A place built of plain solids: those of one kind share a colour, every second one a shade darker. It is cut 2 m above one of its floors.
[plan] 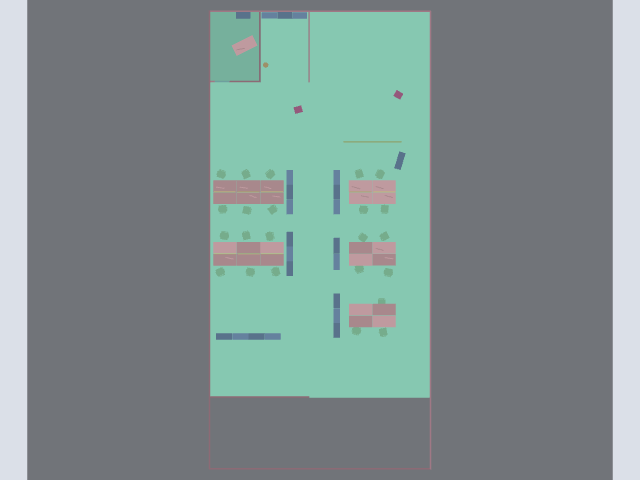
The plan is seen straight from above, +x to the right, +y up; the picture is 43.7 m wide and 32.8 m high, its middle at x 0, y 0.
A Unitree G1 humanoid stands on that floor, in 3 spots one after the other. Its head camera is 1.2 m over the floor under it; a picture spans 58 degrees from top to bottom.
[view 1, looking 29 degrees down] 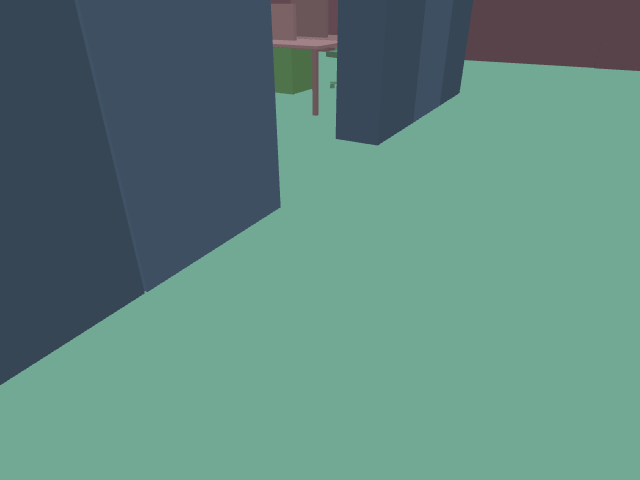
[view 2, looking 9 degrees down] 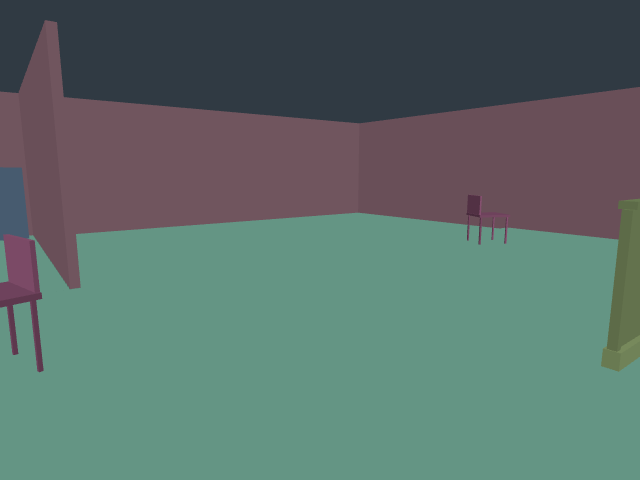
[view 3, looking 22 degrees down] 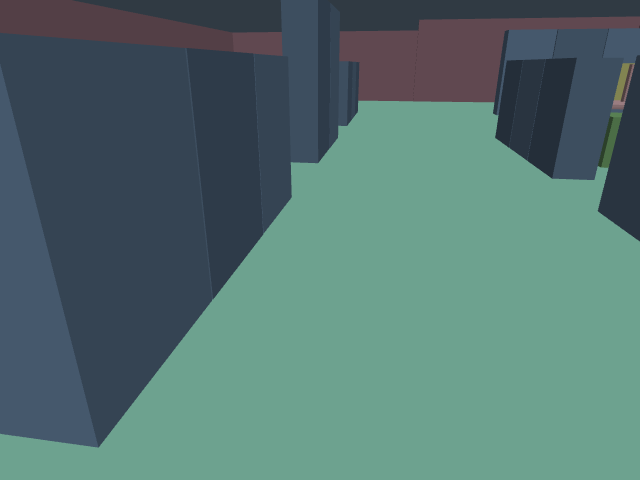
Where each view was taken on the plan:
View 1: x -0.61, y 0.08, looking -60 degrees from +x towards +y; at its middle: floor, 2.48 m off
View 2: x -1.34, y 5.78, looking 53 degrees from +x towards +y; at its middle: floor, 7.92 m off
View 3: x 0.01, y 5.74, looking -81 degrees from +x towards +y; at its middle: floor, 3.20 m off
